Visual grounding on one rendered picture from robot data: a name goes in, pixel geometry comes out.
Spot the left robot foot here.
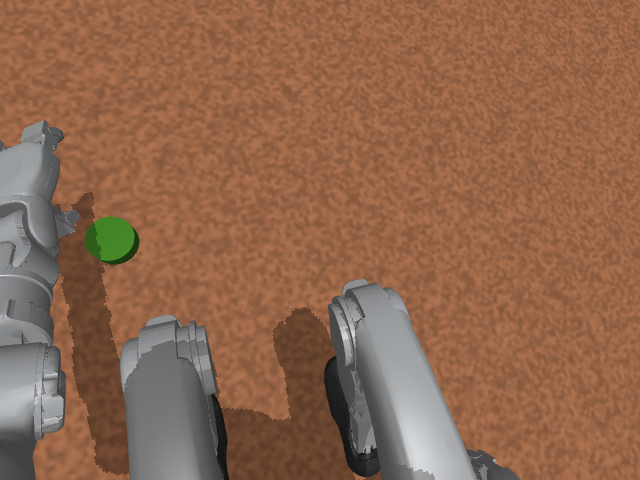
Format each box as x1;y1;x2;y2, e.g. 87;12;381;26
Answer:
211;394;229;480

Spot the left robot hand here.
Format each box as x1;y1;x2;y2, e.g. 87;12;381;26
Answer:
0;120;80;239

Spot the right robot foot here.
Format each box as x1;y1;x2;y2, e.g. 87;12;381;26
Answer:
324;356;380;477

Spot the tin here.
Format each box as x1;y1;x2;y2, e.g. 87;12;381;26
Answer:
85;217;139;264

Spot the right robot hand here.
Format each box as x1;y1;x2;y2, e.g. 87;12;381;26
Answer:
466;449;520;480

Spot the left robot arm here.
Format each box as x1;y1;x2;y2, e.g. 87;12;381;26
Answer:
0;195;66;480

